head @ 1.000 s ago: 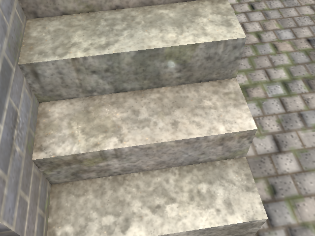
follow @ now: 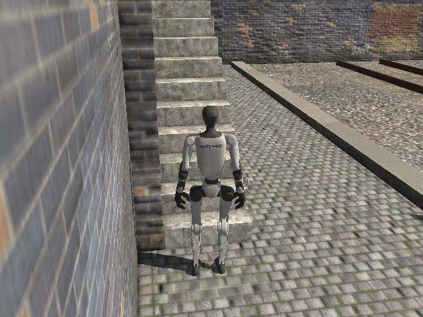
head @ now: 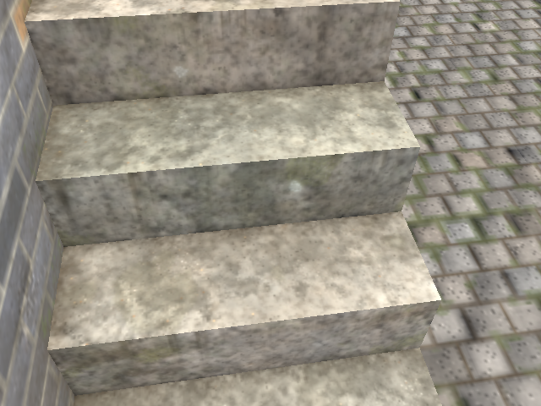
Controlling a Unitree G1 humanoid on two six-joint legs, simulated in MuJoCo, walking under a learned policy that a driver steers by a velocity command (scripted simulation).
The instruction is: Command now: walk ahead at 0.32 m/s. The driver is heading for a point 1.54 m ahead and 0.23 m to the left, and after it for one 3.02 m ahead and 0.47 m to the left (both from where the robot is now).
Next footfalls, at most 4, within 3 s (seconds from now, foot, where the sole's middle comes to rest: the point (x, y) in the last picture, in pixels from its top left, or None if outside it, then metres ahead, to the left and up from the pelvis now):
none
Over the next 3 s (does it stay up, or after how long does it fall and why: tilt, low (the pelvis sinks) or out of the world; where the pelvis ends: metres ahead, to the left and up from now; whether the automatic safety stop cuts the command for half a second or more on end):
stays up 0.01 0.04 0.01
